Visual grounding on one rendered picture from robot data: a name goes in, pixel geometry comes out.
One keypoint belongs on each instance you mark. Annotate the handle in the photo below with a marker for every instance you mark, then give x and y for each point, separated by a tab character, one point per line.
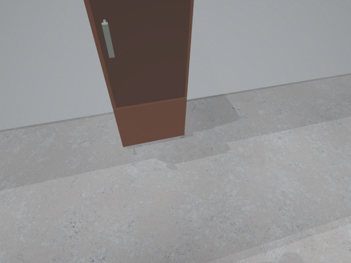
108	39

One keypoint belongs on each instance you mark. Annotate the cupboard door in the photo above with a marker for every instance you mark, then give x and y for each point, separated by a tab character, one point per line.
150	42

